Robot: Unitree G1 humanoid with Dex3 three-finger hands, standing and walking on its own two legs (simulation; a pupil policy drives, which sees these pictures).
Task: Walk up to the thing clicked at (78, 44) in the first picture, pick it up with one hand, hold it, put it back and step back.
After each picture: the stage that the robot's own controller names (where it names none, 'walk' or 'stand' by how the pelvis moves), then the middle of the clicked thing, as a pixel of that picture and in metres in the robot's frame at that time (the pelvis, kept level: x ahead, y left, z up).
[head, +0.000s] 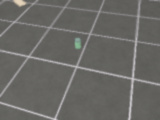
stand; (77, 43) +1.42 +0.04 -0.72
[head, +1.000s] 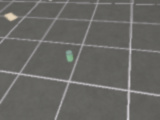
walk; (69, 55) +1.29 +0.22 -0.71
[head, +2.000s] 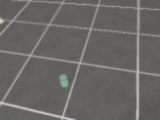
walk; (63, 80) +0.84 +0.25 -0.71
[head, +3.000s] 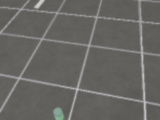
walk; (58, 114) +0.52 +0.22 -0.69
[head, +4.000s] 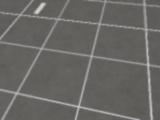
stand; out of the picture +0.35 +0.21 -0.71
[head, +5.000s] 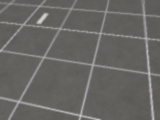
stand; out of the picture +0.35 +0.21 -0.72
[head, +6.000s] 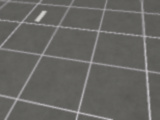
stand; out of the picture +0.36 +0.22 -0.73
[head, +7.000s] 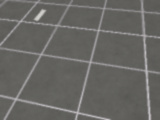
stand; out of the picture +0.35 +0.23 -0.73
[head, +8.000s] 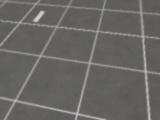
go down; out of the picture +0.34 +0.23 -0.73
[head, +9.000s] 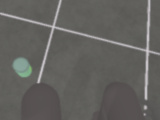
go down; (22, 67) +0.43 +0.25 -0.34
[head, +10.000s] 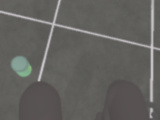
approach; (22, 66) +0.42 +0.27 -0.30
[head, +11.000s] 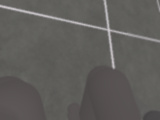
close in; out of the picture +0.39 +0.31 -0.22
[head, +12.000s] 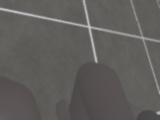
close; out of the picture +0.40 +0.31 -0.22
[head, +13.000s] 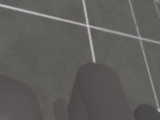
lift; out of the picture +0.37 +0.30 -0.22
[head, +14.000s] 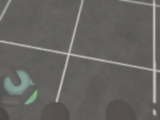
lift; (22, 88) +0.32 +0.21 -0.02
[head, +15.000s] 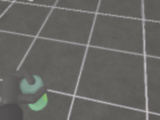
hold; (34, 93) +0.33 +0.18 -0.01
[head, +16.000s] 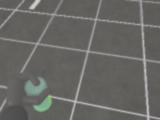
hold; (39, 94) +0.33 +0.17 +0.00
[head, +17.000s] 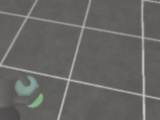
crouch; (30, 92) +0.34 +0.19 -0.06
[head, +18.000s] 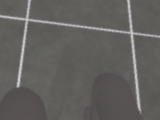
lower; out of the picture +0.46 +0.29 -0.11
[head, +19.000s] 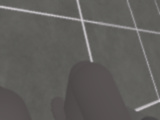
lower; out of the picture +0.40 +0.31 -0.22
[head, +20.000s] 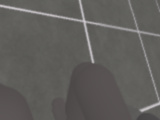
lower; out of the picture +0.40 +0.32 -0.22
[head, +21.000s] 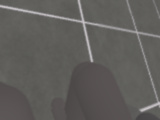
lower; out of the picture +0.40 +0.32 -0.22
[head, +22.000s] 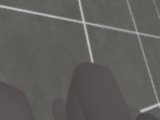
lower; out of the picture +0.40 +0.32 -0.22
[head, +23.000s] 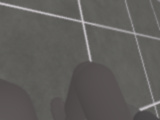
open; out of the picture +0.39 +0.31 -0.23
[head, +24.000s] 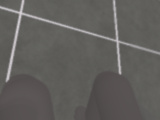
stand; out of the picture +0.40 +0.29 -0.25
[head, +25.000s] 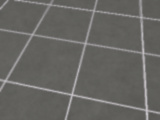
stand; out of the picture +0.38 +0.21 -0.63
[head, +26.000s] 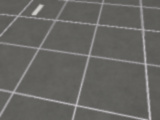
stand; out of the picture +0.38 +0.21 -0.67
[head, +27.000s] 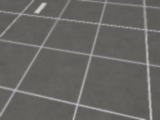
stand; out of the picture +0.38 +0.21 -0.67
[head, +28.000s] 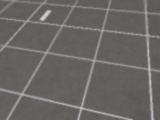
stand; out of the picture +0.40 +0.20 -0.72
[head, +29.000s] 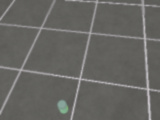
walk; (62, 106) +0.49 +0.21 -0.70
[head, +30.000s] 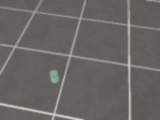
walk; (54, 76) +0.76 +0.21 -0.70
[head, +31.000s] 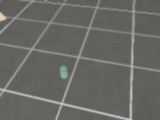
stand; (63, 72) +0.99 +0.21 -0.71
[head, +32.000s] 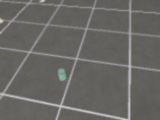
stand; (61, 74) +0.98 +0.22 -0.73
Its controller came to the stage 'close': yes
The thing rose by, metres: 0.70
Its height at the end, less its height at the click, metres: +0.00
